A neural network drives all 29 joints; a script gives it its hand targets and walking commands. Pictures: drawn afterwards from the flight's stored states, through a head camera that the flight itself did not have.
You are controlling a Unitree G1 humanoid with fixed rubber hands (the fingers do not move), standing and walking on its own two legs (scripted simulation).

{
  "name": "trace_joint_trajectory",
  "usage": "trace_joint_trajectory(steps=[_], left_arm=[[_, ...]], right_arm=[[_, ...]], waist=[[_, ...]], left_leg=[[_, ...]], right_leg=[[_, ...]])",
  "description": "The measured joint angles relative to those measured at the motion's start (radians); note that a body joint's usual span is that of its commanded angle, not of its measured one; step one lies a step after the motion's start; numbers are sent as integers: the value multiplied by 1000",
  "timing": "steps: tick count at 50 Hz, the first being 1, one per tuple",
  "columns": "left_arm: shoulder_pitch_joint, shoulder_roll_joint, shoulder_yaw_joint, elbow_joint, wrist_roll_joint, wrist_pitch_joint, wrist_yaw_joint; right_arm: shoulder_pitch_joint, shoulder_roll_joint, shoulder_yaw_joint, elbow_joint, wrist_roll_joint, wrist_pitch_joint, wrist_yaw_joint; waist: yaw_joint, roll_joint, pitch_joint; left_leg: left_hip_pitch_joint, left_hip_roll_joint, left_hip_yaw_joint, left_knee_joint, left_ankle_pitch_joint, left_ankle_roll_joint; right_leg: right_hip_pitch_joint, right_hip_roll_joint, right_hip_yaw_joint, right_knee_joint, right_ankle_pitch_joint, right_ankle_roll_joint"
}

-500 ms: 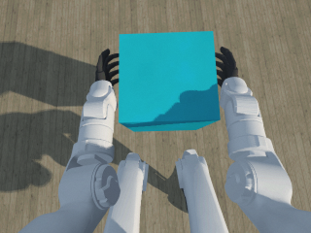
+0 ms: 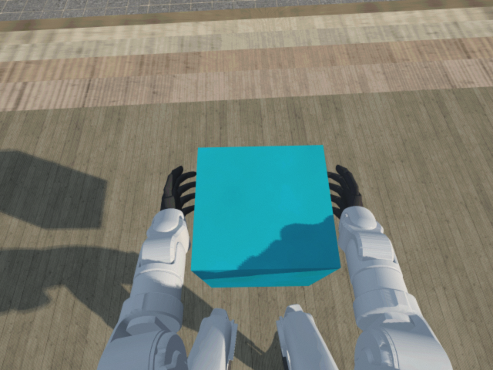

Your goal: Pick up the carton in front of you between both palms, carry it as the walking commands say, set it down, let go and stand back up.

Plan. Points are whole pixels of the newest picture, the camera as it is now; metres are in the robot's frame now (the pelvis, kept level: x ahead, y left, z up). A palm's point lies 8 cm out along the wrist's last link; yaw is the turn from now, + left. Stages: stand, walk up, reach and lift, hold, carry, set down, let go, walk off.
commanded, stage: reach and lift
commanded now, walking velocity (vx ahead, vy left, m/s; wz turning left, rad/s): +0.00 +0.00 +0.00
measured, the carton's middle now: (260, 225) +0.39 -0.01 -0.11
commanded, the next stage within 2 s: hold in 1.64 s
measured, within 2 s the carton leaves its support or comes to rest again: neither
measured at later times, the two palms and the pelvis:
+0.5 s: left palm (134, 194) +0.35 +0.14 +0.11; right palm (384, 190) +0.35 -0.16 +0.11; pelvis +0.05 +0.00 +0.12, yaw +0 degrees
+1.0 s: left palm (110, 187) +0.34 +0.15 +0.17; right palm (407, 183) +0.33 -0.15 +0.16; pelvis +0.03 +0.00 +0.14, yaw +0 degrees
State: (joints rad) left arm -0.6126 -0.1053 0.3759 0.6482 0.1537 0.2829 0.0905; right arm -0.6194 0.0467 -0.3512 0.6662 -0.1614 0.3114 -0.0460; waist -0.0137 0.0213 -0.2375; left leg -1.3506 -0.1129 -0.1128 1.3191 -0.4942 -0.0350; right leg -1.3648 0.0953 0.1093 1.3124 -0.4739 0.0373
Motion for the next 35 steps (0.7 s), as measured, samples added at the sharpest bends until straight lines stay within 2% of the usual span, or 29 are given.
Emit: trace_joint_trajectory(steps=[10,18,29,35], left_arm=[[146,-26,-26,-28,18,-14,-15],[260,-40,-61,-79,24,15,-24],[371,-41,-118,-210,40,167,-46],[369,-42,-119,-250,76,264,-69]], right_arm=[[150,35,27,-32,-13,-17,3],[266,57,57,-87,-16,10,5],[384,88,103,-228,-31,158,4],[390,98,113,-276,-66,257,12]], waist=[[3,-4,19],[7,-9,50],[13,-18,103],[15,-18,137]], left_leg=[[319,14,-15,-248,54,12],[597,30,-25,-467,114,20],[982,52,-33,-746,203,26],[1132,58,-36,-839,240,28]], right_leg=[[319,-11,11,-248,52,-11],[598,-20,20,-466,112,-19],[982,-35,31,-743,200,-27],[1132,-42,31,-835,235,-29]])
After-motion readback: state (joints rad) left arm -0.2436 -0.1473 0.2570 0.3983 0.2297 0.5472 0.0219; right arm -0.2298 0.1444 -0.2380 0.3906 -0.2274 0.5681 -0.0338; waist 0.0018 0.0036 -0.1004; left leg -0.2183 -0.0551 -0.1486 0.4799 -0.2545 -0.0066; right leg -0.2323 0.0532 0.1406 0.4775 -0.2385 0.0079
